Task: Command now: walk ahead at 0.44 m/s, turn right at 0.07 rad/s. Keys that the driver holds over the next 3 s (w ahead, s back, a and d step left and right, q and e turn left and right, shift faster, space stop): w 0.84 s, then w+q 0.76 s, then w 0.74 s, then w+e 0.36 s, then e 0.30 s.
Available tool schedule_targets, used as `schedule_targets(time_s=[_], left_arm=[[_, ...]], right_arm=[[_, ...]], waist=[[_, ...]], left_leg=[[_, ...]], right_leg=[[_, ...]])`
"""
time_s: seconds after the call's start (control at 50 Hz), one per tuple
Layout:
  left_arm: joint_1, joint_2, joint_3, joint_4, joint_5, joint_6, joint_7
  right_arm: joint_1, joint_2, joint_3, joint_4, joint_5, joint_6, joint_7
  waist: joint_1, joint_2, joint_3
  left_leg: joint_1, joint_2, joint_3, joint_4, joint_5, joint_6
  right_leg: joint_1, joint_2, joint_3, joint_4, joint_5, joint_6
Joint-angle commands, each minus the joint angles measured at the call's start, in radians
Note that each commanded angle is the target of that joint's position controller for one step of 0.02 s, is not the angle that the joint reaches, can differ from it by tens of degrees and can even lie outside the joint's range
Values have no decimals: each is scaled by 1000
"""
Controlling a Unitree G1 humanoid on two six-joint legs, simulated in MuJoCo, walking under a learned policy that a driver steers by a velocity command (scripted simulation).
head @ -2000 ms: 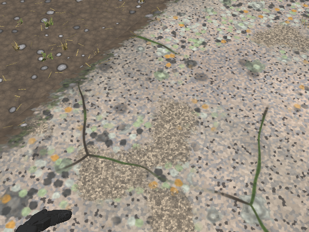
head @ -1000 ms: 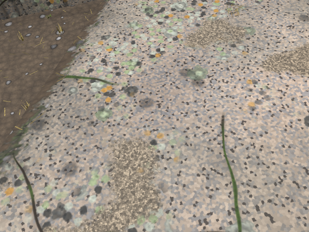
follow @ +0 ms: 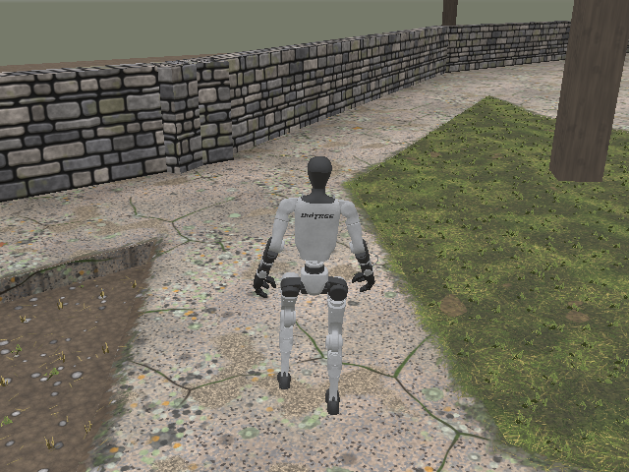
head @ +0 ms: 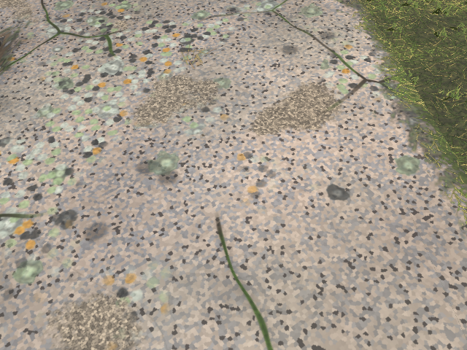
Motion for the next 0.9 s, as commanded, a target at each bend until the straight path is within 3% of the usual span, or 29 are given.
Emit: schedule_targets(time_s=[0.02, 0.1, 0.18, 0.22, 0.24, 0.26, 0.28, 0.3, 0.32, 0.34, 0.36, 0.38, 0.4, 0.44, 0.52, 0.6, 0.66, 0.7, 0.76, 0.78, 0.8, 0.82, 0.84, 0.86, 0.88, 0.9], left_arm=[[-30, 162, 43, -54, -1, -18, 11], [34, 192, 52, -9, -10, -18, 19], [58, 206, 60, 32, -22, -10, 21], [53, 224, 66, 41, -20, 0, 24], [47, 235, 68, 43, -16, 6, 27], [41, 226, 62, 43, -12, 16, 30], [58, 192, 45, 27, 6, 18, 35], [212, 41, 3, 10, -2, 0, 21], [137, 134, 19, 29, -22, -23, 17], [15, 194, 39, -8, -52, -34, 11], [-49, 188, 32, -26, -47, -42, 14], [-83, 177, 34, -28, -27, -43, 17], [-62, 167, 37, -22, -19, -35, 17], [-20, 127, 31, -3, -16, -14, 18], [-135, 105, 22, -41, 1, -2, 23], [-280, 77, 8, -71, -4, -23, 6], [-367, 82, 7, -98, -15, -32, -12], [-401, 97, 11, -117, -17, -35, -23], [-342, 132, 26, -111, -14, -37, -31], [-238, 158, 43, -82, -11, -38, -27], [-78, 210, 67, -38, -8, -35, -18], [48, 319, 91, -25, 14, -32, -10], [83, 284, 84, -10, -2, -27, -15], [32, 209, 60, -19, -6, -27, -15], [-30, 179, 51, -28, -1, -27, -11], [-88, 155, 43, -27, 4, -29, -12]], right_arm=[[-127, -37, -1, -94, -6, -17, 5], [-262, -9, 19, -136, 2, -22, 18], [-308, -38, 14, -162, 6, -29, 36], [-267, -65, 4, -156, 1, -30, 35], [-198, -91, -9, -142, -1, -27, 28], [-49, -128, -31, -101, -1, -22, 16], [127, -179, -46, -67, -7, -15, 3], [206, -269, -64, -42, -18, -14, 6], [202, -164, -38, -41, -4, -14, 6], [120, -133, -26, -45, -3, -13, 0], [55, -116, -20, -53, -8, -12, -5], [10, -96, -15, -55, -17, -13, -4], [-15, -75, -9, -59, -31, -19, -3], [-29, -68, -9, -51, -24, -30, -1], [0, -99, -17, -15, -13, -40, -11], [51, -127, -21, 7, -3, -27, -22], [120, -147, -24, 38, 5, -13, -23], [140, -154, -27, 55, 8, 1, -26], [130, -171, -34, 65, 10, 19, -34], [109, -168, -32, 63, 8, 26, -35], [116, -129, -15, 55, -3, 28, -38], [202, -34, 19, 17, -19, 15, -35], [223, -13, 28, 28, -7, -6, -30], [149, -118, 2, 17, 22, -20, -23], [69, -127, -1, -4, 37, -27, -20], [33, -114, 0, -10, 26, -25, -21]], waist=[[12, -134, 88], [53, -135, 118], [33, -130, 133], [-1, -146, 85], [-41, -164, 21], [-121, -157, -81], [-188, -101, -225], [-106, 211, -408], [-153, 172, -412], [-143, 120, -213], [-113, 21, -120], [-82, -15, -48], [-44, 12, -36], [-12, 32, -31], [-24, 11, 46], [-79, -7, 70], [-115, -7, 82], [-114, -2, 88], [-62, 23, 46], [2, 18, -19], [69, -6, -141], [64, -195, -315], [64, -337, -392], [82, -229, -261], [67, -173, -149], [38, -114, -71]], left_leg=[[-186, 18, -10, -139, 150, -36], [-63, -27, 18, -365, 296, -36], [-48, -39, -6, -463, 263, 17], [34, -70, 18, -475, 190, 48], [144, -104, 48, -471, 153, 71], [352, -129, 74, -481, 161, 103], [685, 10, -73, -421, 180, 158], [1044, 283, -609, -519, -113, 338], [1015, 286, -785, -683, -251, 320], [871, 259, -619, -705, -232, 269], [717, 223, -498, -720, -132, 244], [583, 184, -406, -743, -18, 235], [498, 153, -345, -770, 51, 229], [417, 132, -281, -825, 103, 249], [369, 119, -178, -890, 158, 256], [392, 77, -79, -886, 196, 208], [472, 113, -88, -860, 183, 202], [554, 149, -102, -823, 208, 190], [638, 171, -105, -712, 403, 159], [626, 135, -70, -578, 554, 137], [530, 80, -28, -366, 544, 104], [183, -38, 25, 21, 205, 38], [-54, -149, -62, 234, -349, 11], [-161, -87, -136, 317, -333, 26], [-175, -39, -112, 300, -247, 37], [-148, 0, -97, 239, -170, 32]], right_leg=[[48, -220, 167, -182, 203, -158], [-9, -216, 100, -198, 222, -144], [96, -278, 105, -154, 304, -125], [158, -284, 93, -67, 539, -104], [171, -271, 79, 33, 741, -91], [129, -227, 41, 221, 866, -64], [-81, -189, 31, 500, 645, -32], [-476, 11, 34, 914, -104, 43], [-576, 17, 166, 1026, -306, 35], [-663, -40, 133, 1052, -249, 27], [-640, -94, 98, 1000, -160, 20], [-610, -128, 79, 936, -101, 24], [-544, -157, 87, 900, -57, 24], [-484, -171, 76, 855, -33, 38], [-564, -192, 58, 666, 113, 78], [-517, -151, 14, 382, 335, 78], [-512, -128, 6, 284, 363, 69], [-533, -119, 16, 237, 309, 46], [-440, -85, -6, 196, 188, 2], [-291, -53, -38, 164, 188, -23], [-40, -79, -17, 187, 205, -60], [357, -337, 360, 204, 149, -191], [479, -433, 717, 39, -20, -282], [393, -414, 624, 9, -108, -232], [263, -380, 474, -6, -63, -196], [133, -339, 368, -40, 22, -176]])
